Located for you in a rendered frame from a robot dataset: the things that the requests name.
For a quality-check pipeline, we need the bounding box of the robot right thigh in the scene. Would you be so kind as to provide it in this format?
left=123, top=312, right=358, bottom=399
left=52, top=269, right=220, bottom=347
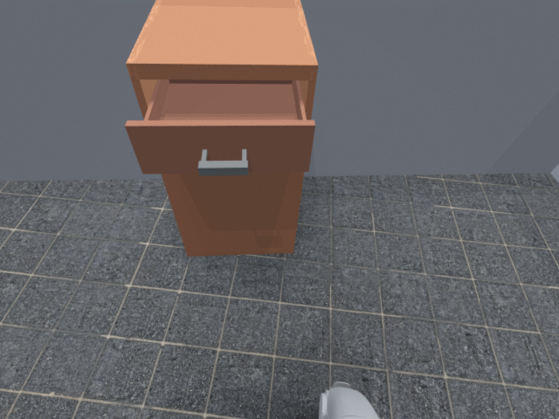
left=319, top=387, right=379, bottom=419

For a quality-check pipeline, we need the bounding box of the drawer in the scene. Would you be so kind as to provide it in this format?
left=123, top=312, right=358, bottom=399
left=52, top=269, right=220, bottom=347
left=125, top=79, right=315, bottom=174

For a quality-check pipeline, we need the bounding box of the handle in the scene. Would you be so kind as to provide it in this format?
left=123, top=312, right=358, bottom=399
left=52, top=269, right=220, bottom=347
left=198, top=149, right=248, bottom=176

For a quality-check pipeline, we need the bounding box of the right robot shin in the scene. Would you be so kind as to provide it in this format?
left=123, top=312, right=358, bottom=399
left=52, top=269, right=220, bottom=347
left=332, top=381, right=350, bottom=388

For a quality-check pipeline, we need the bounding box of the cabinet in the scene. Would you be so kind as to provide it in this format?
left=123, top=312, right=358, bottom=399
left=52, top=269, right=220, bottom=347
left=126, top=0, right=318, bottom=257

